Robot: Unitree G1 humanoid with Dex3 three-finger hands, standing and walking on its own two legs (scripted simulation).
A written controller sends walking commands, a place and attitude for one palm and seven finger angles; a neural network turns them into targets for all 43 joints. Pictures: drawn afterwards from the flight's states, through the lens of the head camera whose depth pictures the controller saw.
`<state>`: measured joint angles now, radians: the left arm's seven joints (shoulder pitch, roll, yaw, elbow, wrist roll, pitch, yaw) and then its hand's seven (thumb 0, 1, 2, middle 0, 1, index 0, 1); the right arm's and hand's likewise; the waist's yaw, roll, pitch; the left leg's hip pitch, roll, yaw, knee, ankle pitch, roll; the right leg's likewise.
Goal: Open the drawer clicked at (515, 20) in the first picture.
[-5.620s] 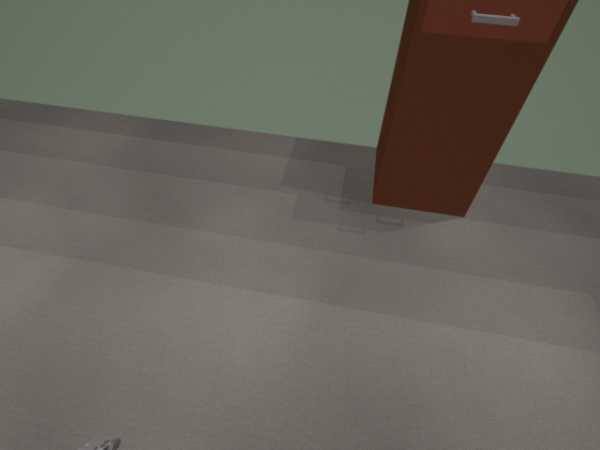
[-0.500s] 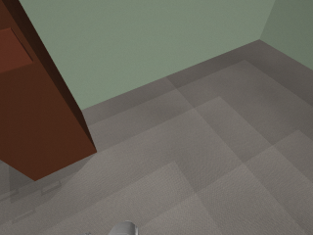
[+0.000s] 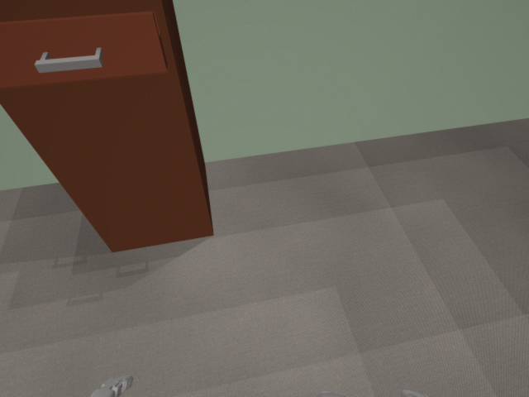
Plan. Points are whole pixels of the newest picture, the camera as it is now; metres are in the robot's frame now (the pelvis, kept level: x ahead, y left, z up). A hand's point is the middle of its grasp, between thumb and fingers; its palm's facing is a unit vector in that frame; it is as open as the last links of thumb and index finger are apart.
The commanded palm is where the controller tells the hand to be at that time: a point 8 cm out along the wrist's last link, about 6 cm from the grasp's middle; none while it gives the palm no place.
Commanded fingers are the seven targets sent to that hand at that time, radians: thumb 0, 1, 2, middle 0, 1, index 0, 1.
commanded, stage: turn to face it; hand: left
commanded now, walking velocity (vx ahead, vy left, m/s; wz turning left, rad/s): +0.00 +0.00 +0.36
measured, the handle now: (71, 59) +0.75 +0.47 +0.10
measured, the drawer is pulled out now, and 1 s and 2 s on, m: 0.00 0.00 0.00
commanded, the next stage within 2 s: take the last steps up to it in 0.22 s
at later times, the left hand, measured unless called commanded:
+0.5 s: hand out of the picture -0.06 +0.18 -0.17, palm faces +0.28 -0.93 -0.22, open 7.4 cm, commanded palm none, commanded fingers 0.00 0.90 0.90 -0.20 -0.30 -0.20 -0.30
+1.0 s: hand out of the picture +0.10 +0.23 -0.17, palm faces +0.21 -0.97 -0.15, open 7.4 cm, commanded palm none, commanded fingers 0.00 0.90 0.90 -0.20 -0.30 -0.20 -0.30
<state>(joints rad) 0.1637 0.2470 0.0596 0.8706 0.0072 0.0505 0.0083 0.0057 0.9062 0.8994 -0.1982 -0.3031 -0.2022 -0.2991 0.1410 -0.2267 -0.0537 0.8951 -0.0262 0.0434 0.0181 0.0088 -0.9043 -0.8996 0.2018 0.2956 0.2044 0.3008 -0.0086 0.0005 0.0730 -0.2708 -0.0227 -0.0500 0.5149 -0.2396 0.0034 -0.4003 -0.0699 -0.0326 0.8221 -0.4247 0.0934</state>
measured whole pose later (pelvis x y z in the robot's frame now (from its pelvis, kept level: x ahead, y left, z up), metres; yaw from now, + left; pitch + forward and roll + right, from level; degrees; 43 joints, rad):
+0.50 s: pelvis -0.03 -0.01 +0.00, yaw +12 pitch -1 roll +0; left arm 0.30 0.20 0.04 1.00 0.03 0.00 0.01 0.00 0.90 0.90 -0.20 -0.30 -0.21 -0.30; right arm 0.20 -0.21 -0.05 1.01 -0.02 0.06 0.03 0.01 -0.91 -0.90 0.20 0.29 0.20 0.30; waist 0.04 -0.02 0.04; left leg -0.26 0.04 0.07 0.69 -0.45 -0.03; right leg -0.24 -0.13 -0.22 0.49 -0.23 0.01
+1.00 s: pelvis +0.06 +0.05 +0.00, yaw +14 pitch -1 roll +0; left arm 0.16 0.16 0.04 1.04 0.02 0.02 -0.02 0.01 0.91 0.90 -0.20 -0.30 -0.20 -0.30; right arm 0.48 -0.09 -0.02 1.16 -0.03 -0.05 -0.03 0.01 -0.91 -0.90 0.20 0.30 0.20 0.30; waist -0.05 -0.02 0.04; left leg 0.09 -0.04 0.08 0.28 -0.35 0.05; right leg -0.51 -0.10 -0.10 0.77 -0.25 0.03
